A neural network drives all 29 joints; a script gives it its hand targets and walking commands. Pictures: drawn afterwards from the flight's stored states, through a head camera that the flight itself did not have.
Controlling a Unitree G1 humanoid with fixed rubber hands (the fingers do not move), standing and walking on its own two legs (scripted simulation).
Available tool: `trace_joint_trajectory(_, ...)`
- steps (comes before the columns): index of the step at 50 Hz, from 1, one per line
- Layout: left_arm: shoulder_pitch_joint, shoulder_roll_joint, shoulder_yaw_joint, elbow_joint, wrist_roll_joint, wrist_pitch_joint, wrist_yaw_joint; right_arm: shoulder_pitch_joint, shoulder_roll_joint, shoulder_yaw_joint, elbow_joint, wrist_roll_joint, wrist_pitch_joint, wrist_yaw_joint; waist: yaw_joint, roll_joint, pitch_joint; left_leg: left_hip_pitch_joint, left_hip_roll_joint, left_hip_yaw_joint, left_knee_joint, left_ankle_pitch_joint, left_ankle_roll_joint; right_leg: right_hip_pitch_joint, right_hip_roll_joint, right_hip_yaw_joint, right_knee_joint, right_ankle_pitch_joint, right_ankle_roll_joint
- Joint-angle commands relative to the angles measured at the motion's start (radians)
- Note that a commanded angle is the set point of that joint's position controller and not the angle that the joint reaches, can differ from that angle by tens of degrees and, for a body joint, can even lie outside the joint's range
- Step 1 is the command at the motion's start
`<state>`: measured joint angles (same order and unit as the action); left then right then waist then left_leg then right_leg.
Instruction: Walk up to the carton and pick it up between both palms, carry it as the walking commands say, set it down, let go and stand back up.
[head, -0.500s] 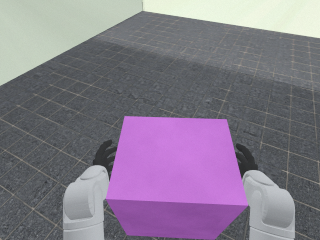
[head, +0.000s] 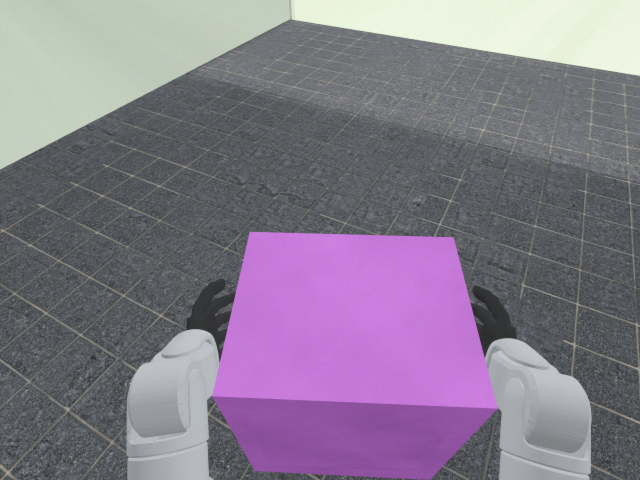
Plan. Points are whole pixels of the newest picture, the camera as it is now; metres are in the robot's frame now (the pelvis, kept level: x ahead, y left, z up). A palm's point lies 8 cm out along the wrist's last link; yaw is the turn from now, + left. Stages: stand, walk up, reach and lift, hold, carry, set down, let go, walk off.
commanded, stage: carry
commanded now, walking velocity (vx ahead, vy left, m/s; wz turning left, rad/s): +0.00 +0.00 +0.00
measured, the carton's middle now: (345, 364) +0.26 +0.00 +0.02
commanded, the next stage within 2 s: hold in 1.34 s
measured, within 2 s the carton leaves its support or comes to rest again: neither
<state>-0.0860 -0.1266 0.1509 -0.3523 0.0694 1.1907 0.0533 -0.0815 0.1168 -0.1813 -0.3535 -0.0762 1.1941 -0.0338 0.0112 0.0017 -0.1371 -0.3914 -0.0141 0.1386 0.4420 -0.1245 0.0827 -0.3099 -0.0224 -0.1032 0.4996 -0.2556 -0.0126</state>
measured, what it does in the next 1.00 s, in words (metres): stands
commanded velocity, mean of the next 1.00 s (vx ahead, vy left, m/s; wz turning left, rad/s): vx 0.00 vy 0.00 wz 0.00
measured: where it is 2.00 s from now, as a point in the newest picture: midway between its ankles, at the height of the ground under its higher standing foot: outside the picture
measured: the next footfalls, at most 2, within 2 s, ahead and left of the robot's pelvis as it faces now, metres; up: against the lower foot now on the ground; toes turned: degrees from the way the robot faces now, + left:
none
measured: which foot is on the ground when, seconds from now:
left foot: down 0.00-1.00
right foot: down 0.00-1.00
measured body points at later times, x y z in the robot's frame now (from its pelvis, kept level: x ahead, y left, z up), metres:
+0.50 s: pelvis +0.02 -0.03 +0.00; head +0.00 -0.03 +0.45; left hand +0.29 +0.14 +0.06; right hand +0.29 -0.19 +0.06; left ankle +0.07 +0.07 -0.74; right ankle +0.00 -0.11 -0.74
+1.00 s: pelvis +0.03 -0.03 +0.00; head +0.01 -0.03 +0.45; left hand +0.30 +0.13 +0.05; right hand +0.30 -0.20 +0.05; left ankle +0.07 +0.07 -0.74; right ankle +0.00 -0.11 -0.74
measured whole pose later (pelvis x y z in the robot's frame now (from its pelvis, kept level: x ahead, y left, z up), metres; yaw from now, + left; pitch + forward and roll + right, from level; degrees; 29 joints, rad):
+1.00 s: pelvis +0.03 -0.03 +0.00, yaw +0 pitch +4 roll +0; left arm -0.09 -0.12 0.17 -0.18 0.09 1.00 0.02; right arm -0.09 0.11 -0.18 -0.18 -0.10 1.01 -0.01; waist 0.00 0.00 -0.14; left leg -0.38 0.03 0.12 0.51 -0.20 0.03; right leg -0.27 0.02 -0.11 0.52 -0.32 -0.06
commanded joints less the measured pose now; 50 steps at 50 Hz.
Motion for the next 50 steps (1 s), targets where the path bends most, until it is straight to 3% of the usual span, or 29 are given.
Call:
trace_joint_trajectory(1, -0.488, -0.811, -0.765, -0.077, -0.346, -0.002, -0.223, -0.509, 0.768, 0.754, -0.092, 0.338, -0.001, 0.221, -0.004, -0.006, -0.202, 0.14, 0.161, -0.184, -0.065, -0.054, -0.026, 0.016, -0.106, 0.119, -0.089, 0.002, -0.023)
trace_joint_trajectory(17, -0.487, -0.787, -0.721, -0.02, -0.308, -0.062, -0.219, -0.512, 0.76, 0.718, -0.033, 0.3, -0.056, 0.218, -0.002, -0.011, -0.223, 0.149, 0.159, -0.167, 0.009, 0.072, -0.03, 0.047, -0.121, 0.136, -0.078, 0.142, -0.034)
trace_joint_trajectory(50, -0.466, -0.728, -0.649, 0.077, -0.233, -0.209, -0.219, -0.482, 0.707, 0.663, 0.066, 0.222, -0.211, 0.204, -0.006, -0.008, -0.222, 0.159, 0.16, -0.151, 0.027, 0.093, -0.047, 0.08, -0.118, 0.131, -0.065, 0.218, -0.043)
